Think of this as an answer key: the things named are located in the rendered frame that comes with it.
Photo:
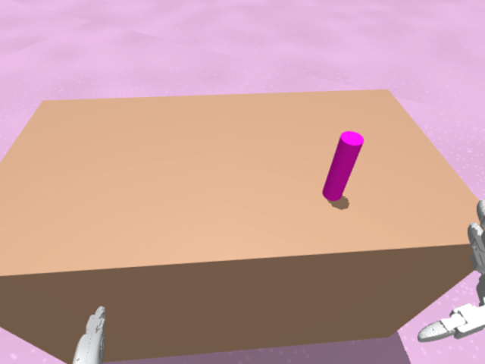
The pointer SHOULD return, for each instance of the right robot hand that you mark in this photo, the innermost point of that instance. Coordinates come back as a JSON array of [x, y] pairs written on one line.
[[466, 319]]

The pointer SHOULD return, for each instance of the can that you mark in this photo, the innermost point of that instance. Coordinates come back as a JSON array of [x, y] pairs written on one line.
[[347, 151]]

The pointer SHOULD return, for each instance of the left robot hand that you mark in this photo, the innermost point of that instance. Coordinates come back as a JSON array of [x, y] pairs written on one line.
[[90, 349]]

